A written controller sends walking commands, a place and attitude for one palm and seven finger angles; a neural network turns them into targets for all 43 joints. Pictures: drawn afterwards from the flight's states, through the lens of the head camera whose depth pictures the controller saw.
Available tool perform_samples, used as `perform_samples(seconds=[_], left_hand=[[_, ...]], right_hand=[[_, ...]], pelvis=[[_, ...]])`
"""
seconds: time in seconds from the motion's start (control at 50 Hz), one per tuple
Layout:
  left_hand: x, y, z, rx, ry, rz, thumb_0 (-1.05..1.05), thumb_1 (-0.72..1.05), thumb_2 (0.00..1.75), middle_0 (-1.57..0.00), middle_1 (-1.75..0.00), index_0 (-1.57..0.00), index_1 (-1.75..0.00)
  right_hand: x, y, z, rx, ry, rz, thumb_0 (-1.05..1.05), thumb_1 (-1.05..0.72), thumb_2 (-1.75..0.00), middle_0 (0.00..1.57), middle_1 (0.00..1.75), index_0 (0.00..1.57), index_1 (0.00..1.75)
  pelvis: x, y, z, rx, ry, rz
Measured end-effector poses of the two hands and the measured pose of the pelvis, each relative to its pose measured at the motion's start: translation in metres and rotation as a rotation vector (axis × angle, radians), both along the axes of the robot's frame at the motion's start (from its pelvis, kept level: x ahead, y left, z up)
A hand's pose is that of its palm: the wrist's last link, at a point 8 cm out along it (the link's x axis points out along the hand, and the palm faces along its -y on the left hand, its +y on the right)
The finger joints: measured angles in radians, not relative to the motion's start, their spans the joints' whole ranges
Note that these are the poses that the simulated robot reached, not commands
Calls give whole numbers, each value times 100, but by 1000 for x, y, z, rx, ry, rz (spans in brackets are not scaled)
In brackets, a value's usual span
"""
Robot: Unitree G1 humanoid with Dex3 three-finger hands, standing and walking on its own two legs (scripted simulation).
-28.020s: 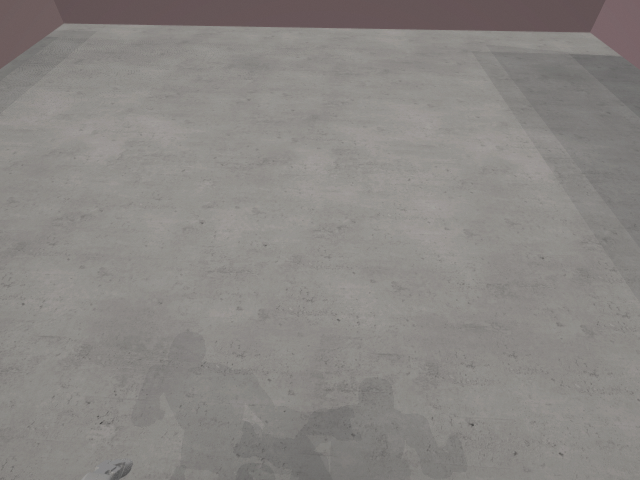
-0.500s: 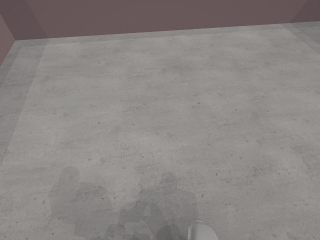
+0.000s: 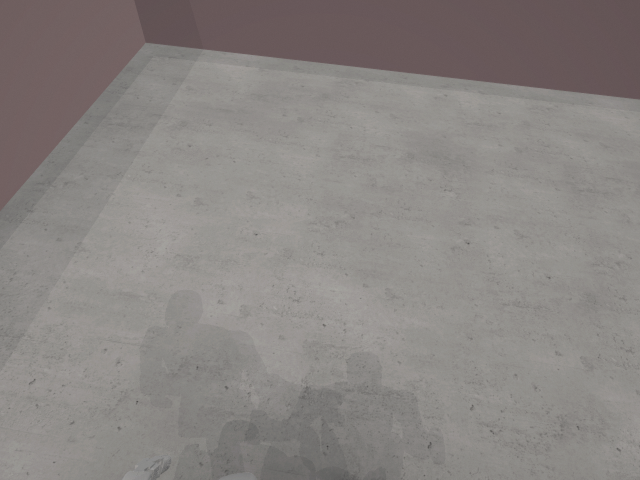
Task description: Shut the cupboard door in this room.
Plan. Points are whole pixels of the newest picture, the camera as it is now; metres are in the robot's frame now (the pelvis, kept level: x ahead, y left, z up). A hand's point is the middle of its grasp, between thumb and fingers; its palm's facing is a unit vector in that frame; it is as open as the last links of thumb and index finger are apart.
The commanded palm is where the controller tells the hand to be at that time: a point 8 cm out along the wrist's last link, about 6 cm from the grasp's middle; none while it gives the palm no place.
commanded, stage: walk to a spot facing it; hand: left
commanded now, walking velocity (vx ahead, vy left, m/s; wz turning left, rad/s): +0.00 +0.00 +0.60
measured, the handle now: out of the picture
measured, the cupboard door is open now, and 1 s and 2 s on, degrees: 82 82 82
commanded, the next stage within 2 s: none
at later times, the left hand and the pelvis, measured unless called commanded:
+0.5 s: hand out of the picture +0.06 +0.21 -0.14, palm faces +0.29 -0.91 -0.29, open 7.4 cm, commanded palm none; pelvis +0.01 -0.02 +0.01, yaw +17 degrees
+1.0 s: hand out of the picture -0.12 +0.16 -0.17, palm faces +0.60 -0.76 -0.25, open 7.4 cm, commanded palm none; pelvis -0.03 -0.04 +0.00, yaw +37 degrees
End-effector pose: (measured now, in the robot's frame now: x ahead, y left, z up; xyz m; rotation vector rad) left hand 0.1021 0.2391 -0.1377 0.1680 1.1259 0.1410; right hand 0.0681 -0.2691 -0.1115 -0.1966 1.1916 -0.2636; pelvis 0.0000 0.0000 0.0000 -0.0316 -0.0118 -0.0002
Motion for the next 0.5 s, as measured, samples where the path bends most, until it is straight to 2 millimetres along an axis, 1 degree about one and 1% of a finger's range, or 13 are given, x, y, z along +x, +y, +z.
perform_samples(seconds=[0.04, 0.08, 0.16, 0.26, 0.32, 0.38, 0.44, 0.5], left_hand=[[-10, 18, -13, -8, 19, 41, 0, 92, 89, -21, -30, -21, -30], [-22, 32, -16, -4, 59, 71, 0, 92, 89, -20, -30, -20, -30], [-42, 48, -4, 4, 108, 129, 1, 92, 89, -20, -30, -20, -30], [-61, 55, 14, 28, 121, 189, 1, 91, 89, -20, -30, -20, -30], [-68, 54, 19, 46, 122, 221, 1, 91, 89, -20, -30, -20, -30], [-69, 47, 23, 60, 109, 246, 1, 91, 89, -20, -30, -20, -30], [-65, 34, 28, 71, 76, 264, 1, 91, 90, -20, -30, -20, -30], [-62, 16, 33, 85, 26, 284, 1, 91, 89, -20, -30, -20, -30]], right_hand=[[18, 6, 1, -34, -31, 46, 0, -91, -90, 19, 30, 19, 30], [27, 14, 6, -47, -35, 85, 0, -91, -90, 19, 30, 20, 30], [32, 32, 14, -39, 8, 143, 0, -91, -90, 20, 30, 20, 30], [36, 50, 11, 10, 51, 197, 0, -91, -90, 20, 30, 20, 30], [38, 53, 6, 38, 63, 219, 0, -90, -90, 20, 30, 20, 30], [41, 50, -1, 60, 75, 240, 0, -90, -89, 20, 30, 20, 30], [43, 39, -9, 75, 89, 262, 0, -90, -89, 20, 30, 20, 30], [49, 23, -20, 89, 102, 287, 0, -90, -89, 20, 30, 20, 30]], pelvis=[[2, 10, -8, -8, 7, 28], [2, 14, -7, -4, 8, 46], [5, 19, 7, -13, 22, 94], [8, 20, 17, -3, 34, 147], [10, 15, 18, 7, 35, 179], [10, 6, 17, 16, 34, 214], [8, -6, 15, 23, 32, 254], [7, -23, 10, 33, 32, 296]])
